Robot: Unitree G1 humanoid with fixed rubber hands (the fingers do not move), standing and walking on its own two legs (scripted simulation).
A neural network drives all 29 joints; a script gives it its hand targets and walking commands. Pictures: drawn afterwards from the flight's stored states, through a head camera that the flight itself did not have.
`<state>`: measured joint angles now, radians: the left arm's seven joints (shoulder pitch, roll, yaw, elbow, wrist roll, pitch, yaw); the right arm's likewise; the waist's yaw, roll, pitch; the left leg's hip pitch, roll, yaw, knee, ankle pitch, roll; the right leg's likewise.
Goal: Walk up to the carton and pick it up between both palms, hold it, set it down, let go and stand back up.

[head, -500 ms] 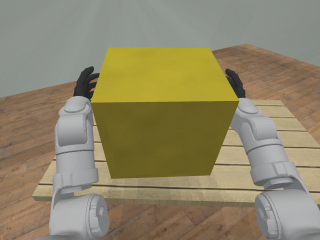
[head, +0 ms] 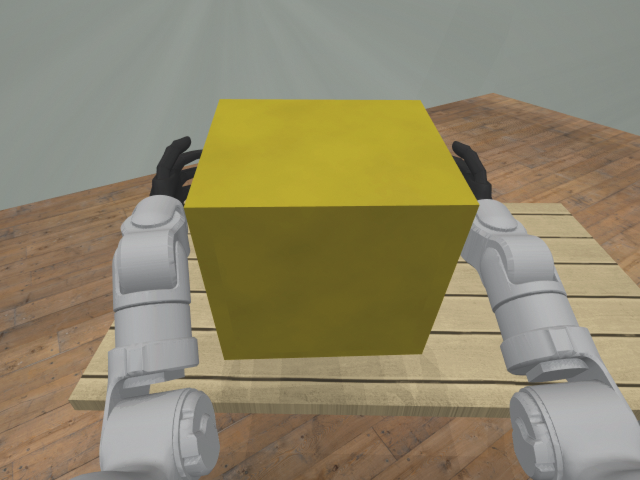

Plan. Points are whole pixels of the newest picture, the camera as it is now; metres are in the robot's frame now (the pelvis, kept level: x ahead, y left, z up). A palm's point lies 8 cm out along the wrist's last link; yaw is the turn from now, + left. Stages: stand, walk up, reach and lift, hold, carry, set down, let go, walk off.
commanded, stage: hold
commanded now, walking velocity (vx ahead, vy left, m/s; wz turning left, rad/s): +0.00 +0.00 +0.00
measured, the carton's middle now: (322, 229) +0.38 -0.01 +0.18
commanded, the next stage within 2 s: none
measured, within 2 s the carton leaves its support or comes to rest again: neither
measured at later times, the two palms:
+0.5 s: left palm (168, 201) +0.36 +0.17 +0.24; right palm (469, 202) +0.35 -0.18 +0.23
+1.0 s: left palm (169, 204) +0.36 +0.17 +0.24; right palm (470, 204) +0.35 -0.18 +0.23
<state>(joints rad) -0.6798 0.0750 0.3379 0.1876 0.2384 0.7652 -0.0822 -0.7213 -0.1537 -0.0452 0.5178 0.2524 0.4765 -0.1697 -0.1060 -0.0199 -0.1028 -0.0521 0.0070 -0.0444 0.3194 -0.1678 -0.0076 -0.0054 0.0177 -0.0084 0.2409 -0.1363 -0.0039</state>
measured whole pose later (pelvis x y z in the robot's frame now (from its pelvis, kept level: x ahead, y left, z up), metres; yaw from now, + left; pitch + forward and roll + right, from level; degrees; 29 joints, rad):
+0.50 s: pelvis +0.00 +0.00 +0.00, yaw +0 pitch -5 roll -1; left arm -0.72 0.08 0.35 0.26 0.24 0.75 -0.08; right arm -0.77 -0.15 -0.06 0.59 0.24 0.47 -0.16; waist -0.10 -0.02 -0.11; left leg -0.06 0.01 -0.04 0.32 -0.16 0.00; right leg -0.02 0.02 0.00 0.24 -0.13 0.00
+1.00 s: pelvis +0.00 +0.00 +0.00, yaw +0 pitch -6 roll -1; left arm -0.69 0.07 0.35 0.22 0.23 0.76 -0.07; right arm -0.74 -0.16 -0.05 0.55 0.25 0.48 -0.17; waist -0.10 -0.02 -0.10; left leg -0.05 0.01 -0.04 0.32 -0.17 -0.01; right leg -0.01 0.02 0.00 0.24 -0.13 0.00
